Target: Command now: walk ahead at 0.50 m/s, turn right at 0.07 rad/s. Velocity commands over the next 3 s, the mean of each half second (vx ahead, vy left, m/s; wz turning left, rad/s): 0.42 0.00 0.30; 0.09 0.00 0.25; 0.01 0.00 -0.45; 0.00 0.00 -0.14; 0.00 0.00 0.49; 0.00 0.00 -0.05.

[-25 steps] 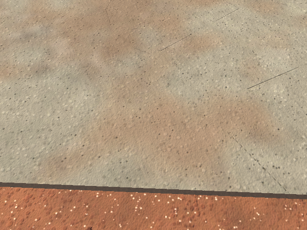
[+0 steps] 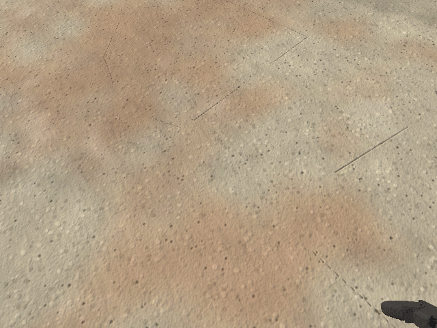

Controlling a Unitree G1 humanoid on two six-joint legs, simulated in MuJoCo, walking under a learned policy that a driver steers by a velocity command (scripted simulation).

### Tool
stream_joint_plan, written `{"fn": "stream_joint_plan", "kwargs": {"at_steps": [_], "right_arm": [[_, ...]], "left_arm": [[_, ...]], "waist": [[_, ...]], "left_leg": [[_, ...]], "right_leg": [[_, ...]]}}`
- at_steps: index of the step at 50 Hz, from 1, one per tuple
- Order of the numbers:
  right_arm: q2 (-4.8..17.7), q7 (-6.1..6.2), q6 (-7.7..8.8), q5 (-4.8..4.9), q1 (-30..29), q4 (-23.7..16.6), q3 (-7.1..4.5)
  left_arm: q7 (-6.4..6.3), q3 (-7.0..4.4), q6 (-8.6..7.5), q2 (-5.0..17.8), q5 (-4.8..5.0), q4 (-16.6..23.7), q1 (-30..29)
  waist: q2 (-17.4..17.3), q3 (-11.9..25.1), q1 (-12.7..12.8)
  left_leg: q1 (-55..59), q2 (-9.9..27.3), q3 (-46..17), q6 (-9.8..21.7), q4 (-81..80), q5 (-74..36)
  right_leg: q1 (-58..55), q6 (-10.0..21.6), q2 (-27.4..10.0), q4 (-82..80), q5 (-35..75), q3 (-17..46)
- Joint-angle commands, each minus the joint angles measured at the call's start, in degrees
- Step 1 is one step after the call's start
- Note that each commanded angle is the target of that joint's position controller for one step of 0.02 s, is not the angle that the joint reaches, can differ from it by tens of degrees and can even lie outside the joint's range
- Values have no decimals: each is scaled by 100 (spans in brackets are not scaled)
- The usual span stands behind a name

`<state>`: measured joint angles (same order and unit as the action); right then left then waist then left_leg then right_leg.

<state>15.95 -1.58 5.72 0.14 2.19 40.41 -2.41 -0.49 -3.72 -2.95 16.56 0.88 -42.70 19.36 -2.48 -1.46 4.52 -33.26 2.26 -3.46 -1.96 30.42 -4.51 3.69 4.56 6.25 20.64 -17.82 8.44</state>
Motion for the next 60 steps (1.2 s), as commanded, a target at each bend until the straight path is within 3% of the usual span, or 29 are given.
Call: {"fn": "stream_joint_plan", "kwargs": {"at_steps": [1,3,4,5,6,7,8,10,13,16,18,22,26,27,28,29,30,31,32,35,41,45,46,47,48,50,52,54,60], "right_arm": [[596,-64,132,37,-576,-517,-137],[748,-60,144,44,-36,-390,-216],[927,-46,149,21,691,-179,-316],[1200,-45,144,-25,1627,-37,-375],[1627,-89,95,-13,2052,102,-502],[1134,-130,73,181,2054,128,-374],[873,-98,37,164,1710,41,-298],[768,-53,-40,42,1353,-66,-251],[704,25,-65,41,1326,-94,-217],[960,148,-121,57,1399,-45,-299],[1074,228,-218,90,1512,27,-355],[997,358,-452,153,1869,152,-368],[918,436,-554,122,1495,-57,-388],[801,424,-555,118,1357,-163,-355],[503,402,-538,21,1437,-315,-254],[174,376,-520,53,2665,-222,-158],[827,349,-575,87,3030,-72,-243],[1153,377,-679,136,2446,-61,-370],[1195,418,-789,140,2053,-123,-412],[804,438,-949,83,1828,-275,-356],[340,362,-839,-73,1474,-344,-125],[529,294,-797,-107,1486,-212,-167],[798,328,-785,-163,1487,-300,-205],[1329,386,-810,-203,1333,-378,-319],[1183,371,-815,-200,1243,-276,-326],[987,386,-740,-180,779,-420,-302],[976,439,-653,-123,737,-439,-317],[900,460,-625,-70,735,-400,-312],[989,459,-763,120,402,-303,-403]], "left_arm": [[-23,-237,-20,901,-29,83,328],[-33,-242,18,947,-29,67,170],[-44,-202,36,874,-57,92,98],[-76,-108,40,708,-152,221,80],[-45,-5,-50,339,-109,289,740],[-15,-7,-152,628,-97,332,495],[34,-73,-236,876,29,460,-139],[53,-55,-365,760,-105,629,-776],[50,-53,-345,576,-210,669,-647],[-2,3,-262,413,-208,782,-1026],[-5,41,-258,309,-211,837,-1351],[66,31,-246,309,-123,936,-1899],[82,-104,-316,607,-143,850,-1582],[51,-140,-350,698,-195,780,-1264],[-9,-194,-343,1004,-297,764,-794],[-34,-163,-232,1069,-390,795,-778],[-5,-172,-115,842,-177,762,-794],[-24,-79,-52,492,-134,881,-1056],[-28,-25,28,384,-161,882,-1308],[-33,-31,122,528,-271,769,-1614],[40,-17,135,515,-155,445,-1573],[149,38,169,554,-15,210,-1356],[182,78,132,489,-43,154,-1164],[220,92,85,389,-102,223,-1001],[180,76,88,406,-57,255,-1110],[110,-50,168,653,-36,205,-1166],[70,-124,285,694,-39,195,-991],[87,-128,374,538,21,241,-873],[245,-141,476,454,49,338,-592]], "waist": [[864,-102,73],[915,132,-257],[789,665,-611],[275,1496,-976],[-1317,1964,-696],[-1090,1768,-834],[-578,930,-901],[199,224,-752],[-179,332,-480],[-163,137,-488],[-194,229,-568],[-312,413,-752],[-471,513,-423],[-337,730,-239],[380,1447,-149],[1733,2065,-676],[1587,2212,-684],[999,1511,-510],[691,1103,-512],[955,457,-634],[1024,835,-518],[915,510,-672],[674,540,-649],[-270,474,-392],[-947,494,-415],[-988,112,-464],[-1070,78,-529],[-767,150,-503],[-598,507,-353]], "left_leg": [[-21,-8,149,311,-156,499],[660,-240,409,602,-365,894],[1687,-305,427,813,-396,657],[3236,483,-669,1229,-270,341],[5115,1593,-3274,2187,-738,1385],[5297,1653,-4230,2145,-1363,2648],[4660,1519,-3532,1905,-1456,2756],[3496,1080,-2596,1750,-1618,1630],[2999,703,-2000,1737,-1788,522],[2435,561,-1514,1730,-1725,-936],[2106,278,-1123,1458,-1461,-1683],[2101,144,-1360,1105,-1040,-1214],[2537,194,-2054,895,-242,-716],[2415,-62,-1943,717,329,-555],[1753,-435,-1518,471,1668,959],[371,-1223,-1013,170,3078,4826],[68,-651,-788,10,3874,4615],[-151,-466,-627,-175,4219,4100],[-195,-334,-453,-276,4197,3703],[415,-231,-127,-358,3813,3129],[1541,-63,40,-212,1539,2679],[2825,-265,237,106,-659,1449],[3285,213,-211,325,-748,1103],[3144,954,-800,710,-712,980],[2243,1180,-960,1043,-1077,1905],[1947,1125,-880,1021,-1226,2156],[2054,1508,-955,1242,-1114,780],[2359,1684,-832,1409,-911,-550],[2456,1395,4,996,-148,-569]], "right_leg": [[-332,706,-1830,-274,2061,884],[-570,541,-1734,342,3716,606],[-459,405,-1452,1238,4527,291],[375,212,-1130,2755,3572,11],[2681,-339,-144,4756,55,-462],[3634,-342,-266,5247,-1277,-23],[4011,-309,-558,5332,-829,10],[3869,-333,-868,4661,-218,-197],[3305,-533,-998,3767,55,-304],[3151,-809,-842,2827,355,-517],[2671,-878,-613,2080,1122,-589],[2116,-838,-226,1140,1974,-485],[1619,-580,-344,395,1895,-186],[953,-398,-582,-21,2523,-196],[-449,14,-1640,287,4127,597],[-1870,1135,-3117,627,5849,2274],[-1532,1363,-3421,433,4390,2889],[-965,1114,-2902,275,3453,2144],[-373,871,-2524,106,2758,1510],[1070,794,-1875,-403,2180,470],[1092,979,-1820,-401,2305,140],[1724,502,-1491,-218,612,299],[2094,139,-1362,-68,229,326],[2401,-221,-846,434,-371,-178],[1891,-438,-566,888,-408,-724],[1991,-530,-465,1777,-244,-918],[2303,-568,-591,2720,-830,-849],[2612,-615,-744,3315,-1304,-791],[1443,-481,-560,1299,285,-1381]]}}
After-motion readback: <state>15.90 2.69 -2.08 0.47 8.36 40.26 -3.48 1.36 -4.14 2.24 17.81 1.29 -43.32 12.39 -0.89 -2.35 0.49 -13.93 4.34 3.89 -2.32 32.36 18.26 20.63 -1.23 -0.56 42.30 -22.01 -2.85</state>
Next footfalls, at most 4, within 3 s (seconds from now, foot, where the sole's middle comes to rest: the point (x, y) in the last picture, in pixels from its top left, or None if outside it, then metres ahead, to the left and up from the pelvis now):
0.08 left None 0.23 0.13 -0.78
0.56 right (259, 322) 0.49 -0.01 -0.78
0.92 left None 0.36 0.20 -0.78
1.22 right None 0.44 -0.04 -0.78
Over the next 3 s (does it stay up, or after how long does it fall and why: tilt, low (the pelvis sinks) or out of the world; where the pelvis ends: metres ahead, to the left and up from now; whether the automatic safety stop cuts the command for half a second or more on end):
stays up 0.39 0.12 -0.01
